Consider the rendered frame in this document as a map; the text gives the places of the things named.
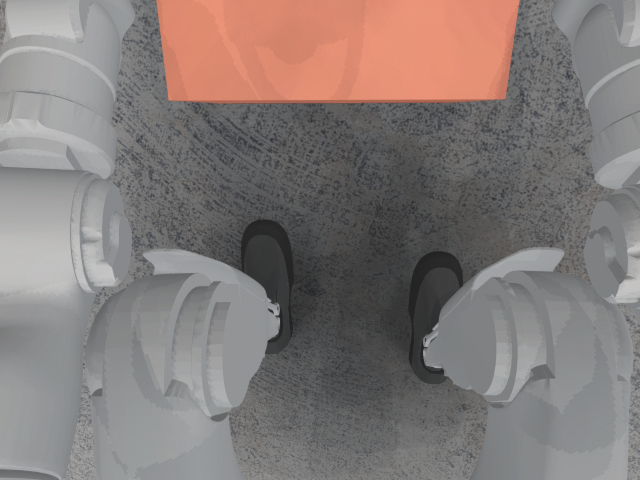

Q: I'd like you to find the robot right forearm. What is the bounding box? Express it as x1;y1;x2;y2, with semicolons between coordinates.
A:
552;0;640;190

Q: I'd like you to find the left robot thigh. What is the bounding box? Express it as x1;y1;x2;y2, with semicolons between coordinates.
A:
89;273;254;480

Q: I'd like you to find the carton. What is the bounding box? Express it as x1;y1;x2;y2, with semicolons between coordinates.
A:
156;0;519;104

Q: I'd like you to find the right robot upper arm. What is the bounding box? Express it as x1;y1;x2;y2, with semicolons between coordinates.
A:
583;184;640;325

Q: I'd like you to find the left robot upper arm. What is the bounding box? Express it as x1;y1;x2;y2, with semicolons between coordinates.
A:
0;167;132;480

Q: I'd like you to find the right robot shin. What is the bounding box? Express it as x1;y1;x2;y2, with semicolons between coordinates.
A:
423;247;634;390

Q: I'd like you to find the robot left forearm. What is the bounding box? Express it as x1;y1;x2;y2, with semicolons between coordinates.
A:
0;0;135;179

